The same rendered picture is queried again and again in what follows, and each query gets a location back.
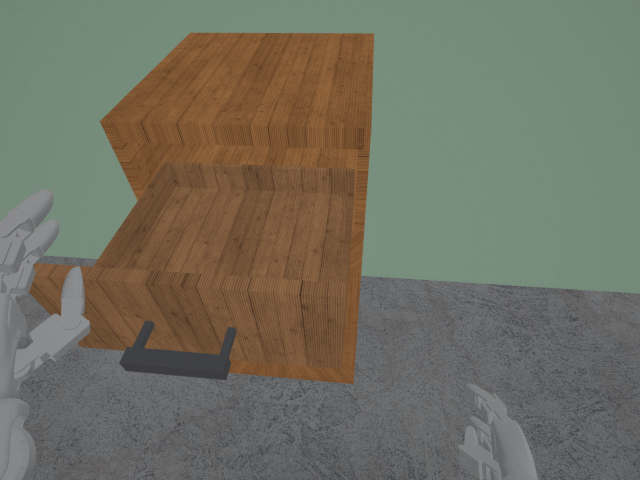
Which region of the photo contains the right robot hand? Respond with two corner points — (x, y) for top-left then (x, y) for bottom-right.
(458, 384), (538, 480)

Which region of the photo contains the left robot forearm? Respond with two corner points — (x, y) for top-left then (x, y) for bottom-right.
(0, 398), (36, 480)

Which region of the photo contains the cabinet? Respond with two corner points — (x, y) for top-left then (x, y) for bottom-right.
(100, 33), (374, 384)

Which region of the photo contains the drawer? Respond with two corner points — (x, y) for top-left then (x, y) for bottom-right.
(29, 162), (355, 370)

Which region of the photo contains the handle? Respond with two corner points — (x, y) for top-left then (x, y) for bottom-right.
(119, 321), (237, 380)

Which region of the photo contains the left robot hand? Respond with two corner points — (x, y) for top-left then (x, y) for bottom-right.
(0, 189), (90, 399)

